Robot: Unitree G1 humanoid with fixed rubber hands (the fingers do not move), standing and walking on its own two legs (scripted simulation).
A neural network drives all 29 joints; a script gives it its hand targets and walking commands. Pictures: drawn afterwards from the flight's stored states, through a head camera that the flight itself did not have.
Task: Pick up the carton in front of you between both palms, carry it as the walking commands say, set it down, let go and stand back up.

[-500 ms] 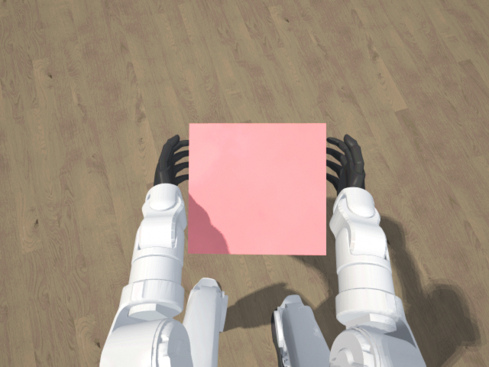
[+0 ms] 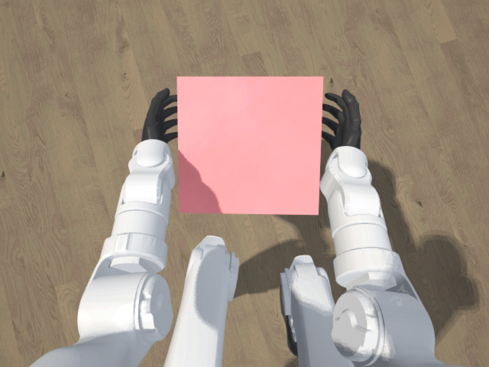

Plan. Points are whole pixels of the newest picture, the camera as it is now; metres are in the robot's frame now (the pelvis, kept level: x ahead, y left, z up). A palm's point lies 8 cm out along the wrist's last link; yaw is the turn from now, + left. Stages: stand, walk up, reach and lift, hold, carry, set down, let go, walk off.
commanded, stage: set down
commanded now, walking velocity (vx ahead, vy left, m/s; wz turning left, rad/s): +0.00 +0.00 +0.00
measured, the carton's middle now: (250, 148) +0.47 +0.07 -0.20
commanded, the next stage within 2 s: none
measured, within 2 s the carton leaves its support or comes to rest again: rests again in 1.32 s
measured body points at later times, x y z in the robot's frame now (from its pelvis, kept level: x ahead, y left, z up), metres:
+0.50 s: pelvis -0.02 +0.00 -0.10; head +0.32 +0.07 +0.19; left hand +0.47 +0.25 -0.27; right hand +0.51 -0.05 -0.25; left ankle +0.12 +0.13 -0.48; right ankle +0.07 -0.14 -0.48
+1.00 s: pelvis -0.02 -0.01 -0.12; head +0.32 +0.03 +0.16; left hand +0.48 +0.24 -0.29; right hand +0.51 -0.06 -0.28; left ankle +0.12 +0.13 -0.48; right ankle +0.07 -0.13 -0.48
